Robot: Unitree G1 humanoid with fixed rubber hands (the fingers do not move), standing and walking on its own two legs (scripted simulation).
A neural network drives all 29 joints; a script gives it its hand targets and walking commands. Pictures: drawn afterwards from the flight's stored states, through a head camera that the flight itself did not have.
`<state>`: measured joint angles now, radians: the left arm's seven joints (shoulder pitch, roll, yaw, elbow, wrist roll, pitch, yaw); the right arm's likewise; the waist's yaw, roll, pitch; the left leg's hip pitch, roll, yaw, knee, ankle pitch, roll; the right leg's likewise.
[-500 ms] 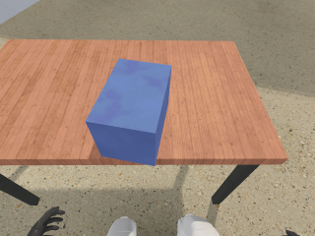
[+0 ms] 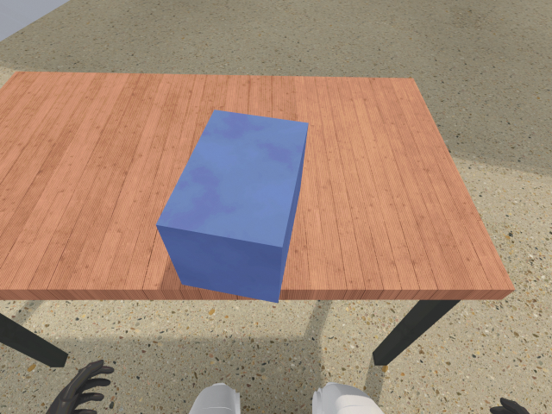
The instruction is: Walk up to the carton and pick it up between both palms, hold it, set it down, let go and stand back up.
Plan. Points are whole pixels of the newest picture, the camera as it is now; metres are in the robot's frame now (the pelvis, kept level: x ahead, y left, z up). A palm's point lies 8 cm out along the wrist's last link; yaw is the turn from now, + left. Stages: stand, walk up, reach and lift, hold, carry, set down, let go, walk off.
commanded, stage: walk up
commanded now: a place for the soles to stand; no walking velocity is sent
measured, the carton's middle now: (245, 203) +0.43 +0.07 +0.03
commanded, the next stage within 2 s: reach and lift in 0.40 s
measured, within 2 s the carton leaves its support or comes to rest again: neither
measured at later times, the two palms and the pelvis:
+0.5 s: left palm out of the picture +0.13 +0.31 -0.09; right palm out of the picture +0.09 -0.33 -0.08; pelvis +0.00 +0.00 -0.01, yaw +0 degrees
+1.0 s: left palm (98, 391) +0.16 +0.26 -0.02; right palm (511, 407) +0.14 -0.28 -0.03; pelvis -0.02 -0.03 +0.04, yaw +0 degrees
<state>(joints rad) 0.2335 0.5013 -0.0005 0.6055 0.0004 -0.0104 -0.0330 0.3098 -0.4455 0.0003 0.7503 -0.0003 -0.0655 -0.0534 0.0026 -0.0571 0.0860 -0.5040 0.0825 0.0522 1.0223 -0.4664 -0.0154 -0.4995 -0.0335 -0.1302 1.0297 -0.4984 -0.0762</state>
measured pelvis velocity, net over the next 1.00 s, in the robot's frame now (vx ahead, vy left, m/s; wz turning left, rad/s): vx -0.02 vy -0.03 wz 0.00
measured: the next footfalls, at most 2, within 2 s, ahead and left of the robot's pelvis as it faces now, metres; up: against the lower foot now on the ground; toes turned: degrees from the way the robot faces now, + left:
none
